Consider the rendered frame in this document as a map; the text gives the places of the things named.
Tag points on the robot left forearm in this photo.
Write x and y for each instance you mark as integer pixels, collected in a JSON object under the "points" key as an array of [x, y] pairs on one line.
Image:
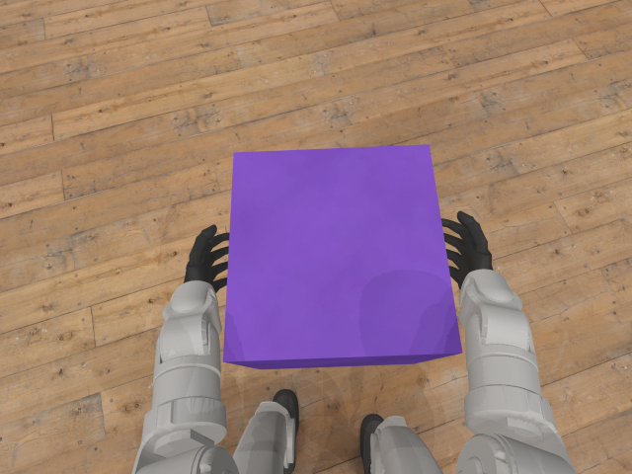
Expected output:
{"points": [[186, 406]]}

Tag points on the robot left hand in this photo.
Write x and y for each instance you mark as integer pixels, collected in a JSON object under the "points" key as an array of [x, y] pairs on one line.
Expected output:
{"points": [[201, 260]]}

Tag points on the robot right forearm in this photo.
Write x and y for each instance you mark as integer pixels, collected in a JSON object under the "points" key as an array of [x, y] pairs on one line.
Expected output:
{"points": [[504, 390]]}

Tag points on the robot right hand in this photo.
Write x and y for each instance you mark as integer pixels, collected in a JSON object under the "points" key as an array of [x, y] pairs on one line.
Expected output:
{"points": [[473, 247]]}

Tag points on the robot left upper arm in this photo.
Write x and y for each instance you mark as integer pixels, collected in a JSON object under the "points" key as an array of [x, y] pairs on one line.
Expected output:
{"points": [[206, 459]]}

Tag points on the right robot foot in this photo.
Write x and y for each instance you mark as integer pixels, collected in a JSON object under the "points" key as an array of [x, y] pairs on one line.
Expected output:
{"points": [[368, 427]]}

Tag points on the robot right upper arm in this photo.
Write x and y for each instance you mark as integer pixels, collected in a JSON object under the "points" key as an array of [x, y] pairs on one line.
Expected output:
{"points": [[492, 453]]}

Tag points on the robot right thigh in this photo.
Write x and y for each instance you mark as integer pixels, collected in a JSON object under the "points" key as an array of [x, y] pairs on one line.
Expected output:
{"points": [[399, 450]]}

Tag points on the carton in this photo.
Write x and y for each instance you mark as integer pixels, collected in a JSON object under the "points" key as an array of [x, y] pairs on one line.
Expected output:
{"points": [[337, 258]]}

